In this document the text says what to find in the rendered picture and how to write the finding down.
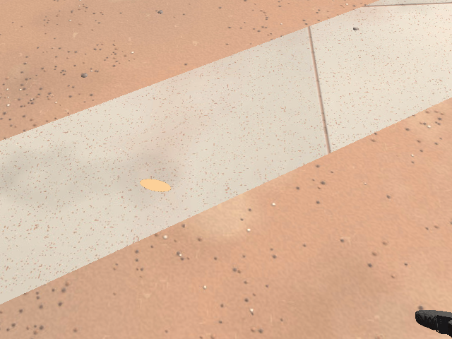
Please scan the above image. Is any robot right hand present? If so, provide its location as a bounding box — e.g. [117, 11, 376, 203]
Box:
[415, 310, 452, 337]

